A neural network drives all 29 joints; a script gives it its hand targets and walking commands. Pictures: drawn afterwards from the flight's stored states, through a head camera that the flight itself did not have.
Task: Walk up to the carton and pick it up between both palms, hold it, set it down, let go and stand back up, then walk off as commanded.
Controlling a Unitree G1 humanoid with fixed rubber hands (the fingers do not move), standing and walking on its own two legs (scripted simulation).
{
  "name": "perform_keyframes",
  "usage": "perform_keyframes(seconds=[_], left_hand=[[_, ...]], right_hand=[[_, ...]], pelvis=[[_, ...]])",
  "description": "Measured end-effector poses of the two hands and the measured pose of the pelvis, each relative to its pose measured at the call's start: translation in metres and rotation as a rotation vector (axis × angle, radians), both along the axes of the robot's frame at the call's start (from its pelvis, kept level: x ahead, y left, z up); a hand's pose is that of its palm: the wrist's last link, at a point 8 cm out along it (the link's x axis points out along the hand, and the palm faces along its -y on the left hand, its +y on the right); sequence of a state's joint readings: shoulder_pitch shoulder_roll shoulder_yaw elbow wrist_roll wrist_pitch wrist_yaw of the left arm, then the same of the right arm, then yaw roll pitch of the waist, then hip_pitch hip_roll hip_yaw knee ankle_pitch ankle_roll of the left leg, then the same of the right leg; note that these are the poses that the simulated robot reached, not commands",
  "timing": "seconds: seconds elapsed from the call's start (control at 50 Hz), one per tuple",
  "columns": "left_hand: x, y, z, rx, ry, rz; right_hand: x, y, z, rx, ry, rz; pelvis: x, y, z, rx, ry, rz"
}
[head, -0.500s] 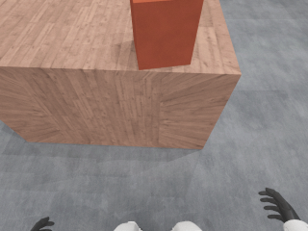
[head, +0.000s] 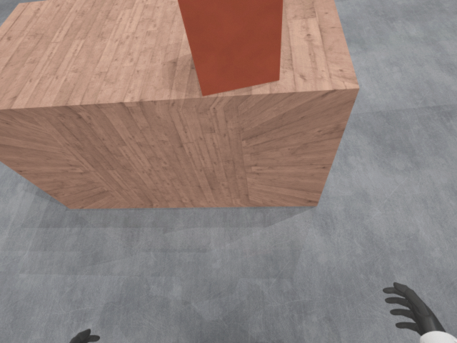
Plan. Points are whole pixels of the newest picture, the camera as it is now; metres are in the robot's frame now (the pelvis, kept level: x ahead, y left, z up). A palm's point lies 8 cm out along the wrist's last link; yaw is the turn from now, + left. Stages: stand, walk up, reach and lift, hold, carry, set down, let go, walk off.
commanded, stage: walk off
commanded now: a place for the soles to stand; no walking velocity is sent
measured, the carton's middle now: (229, 22) +0.82 +0.01 +0.06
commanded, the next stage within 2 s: stand in 0.22 s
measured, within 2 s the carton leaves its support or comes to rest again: neither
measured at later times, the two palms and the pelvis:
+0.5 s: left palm out of the picture +0.09 +0.29 -0.08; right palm (424, 338) +0.14 -0.27 -0.08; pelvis -0.02 +0.01 +0.00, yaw +0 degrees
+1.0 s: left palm out of the picture +0.05 +0.32 -0.08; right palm out of the picture +0.12 -0.27 -0.06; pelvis -0.05 +0.02 +0.00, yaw +0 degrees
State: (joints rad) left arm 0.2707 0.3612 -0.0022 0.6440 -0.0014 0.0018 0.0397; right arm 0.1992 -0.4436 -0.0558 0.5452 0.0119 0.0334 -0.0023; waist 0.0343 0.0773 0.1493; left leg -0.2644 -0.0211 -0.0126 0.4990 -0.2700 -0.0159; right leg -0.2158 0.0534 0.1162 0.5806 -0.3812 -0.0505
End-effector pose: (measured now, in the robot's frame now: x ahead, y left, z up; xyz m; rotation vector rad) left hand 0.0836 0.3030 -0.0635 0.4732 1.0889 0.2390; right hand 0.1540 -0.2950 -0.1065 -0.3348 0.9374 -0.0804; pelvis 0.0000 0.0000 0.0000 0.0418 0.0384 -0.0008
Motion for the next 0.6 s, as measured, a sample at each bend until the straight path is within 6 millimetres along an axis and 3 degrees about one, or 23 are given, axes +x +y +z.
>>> perform_keyframes(seconds=[0.26,0.44,0.6], left_hand=[[0.015,0.004,0.001,-0.018,-0.071,-0.007],[0.006,-0.01,-0.015,-0.114,-0.098,0.02],[-0.007,-0.006,-0.019,-0.139,-0.124,0.012]], right_hand=[[0.003,0.002,0.012,-0.017,-0.035,-0.007],[-0.006,0.02,0.022,0.002,-0.087,-0.023],[-0.021,0.023,0.036,-0.026,-0.127,-0.029]], pelvis=[[0.001,0.006,0.002,-0.01,-0.01,0.003],[-0.012,0.012,0.001,-0.02,-0.028,0.004],[-0.03,0.017,0.002,-0.026,-0.053,0.004]])
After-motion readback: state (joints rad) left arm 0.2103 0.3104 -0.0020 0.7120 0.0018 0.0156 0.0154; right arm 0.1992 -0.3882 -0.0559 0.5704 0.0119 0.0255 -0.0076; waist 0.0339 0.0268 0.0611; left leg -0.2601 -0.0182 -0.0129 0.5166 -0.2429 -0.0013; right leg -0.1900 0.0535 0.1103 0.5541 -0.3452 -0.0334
